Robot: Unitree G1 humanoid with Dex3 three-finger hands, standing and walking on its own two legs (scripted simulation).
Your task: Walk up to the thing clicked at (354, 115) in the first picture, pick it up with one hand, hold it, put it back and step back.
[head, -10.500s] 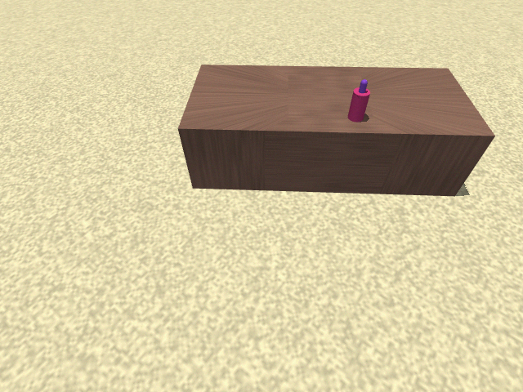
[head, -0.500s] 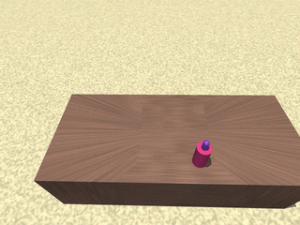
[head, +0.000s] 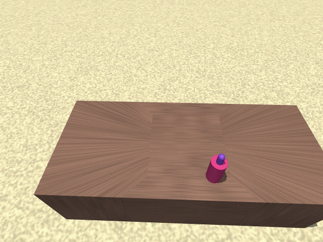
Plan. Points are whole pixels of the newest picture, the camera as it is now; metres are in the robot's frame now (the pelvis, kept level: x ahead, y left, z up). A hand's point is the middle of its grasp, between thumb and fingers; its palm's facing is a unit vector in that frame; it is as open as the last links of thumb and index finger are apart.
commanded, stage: stand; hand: right
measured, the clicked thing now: (217, 166) +0.47 -0.21 -0.30
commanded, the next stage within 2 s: go down in 1.78 s
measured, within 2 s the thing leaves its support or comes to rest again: neither
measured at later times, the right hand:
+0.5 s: hand out of the picture +0.08 -0.26 -0.16, palm faces -0.01 +0.94 -0.33, open 7.4 cm
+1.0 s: hand out of the picture +0.08 -0.26 -0.16, palm faces -0.02 +0.94 -0.34, open 7.4 cm
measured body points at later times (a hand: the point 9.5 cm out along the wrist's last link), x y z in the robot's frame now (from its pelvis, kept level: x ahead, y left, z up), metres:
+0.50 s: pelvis +0.00 -0.01 +0.00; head +0.01 -0.01 +0.45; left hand +0.08 +0.30 -0.13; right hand +0.08 -0.31 -0.14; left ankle +0.00 +0.11 -0.75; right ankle -0.01 -0.13 -0.75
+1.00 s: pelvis +0.00 -0.01 +0.00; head +0.01 -0.01 +0.45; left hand +0.07 +0.29 -0.13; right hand +0.08 -0.31 -0.13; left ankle +0.00 +0.11 -0.75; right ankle -0.01 -0.13 -0.75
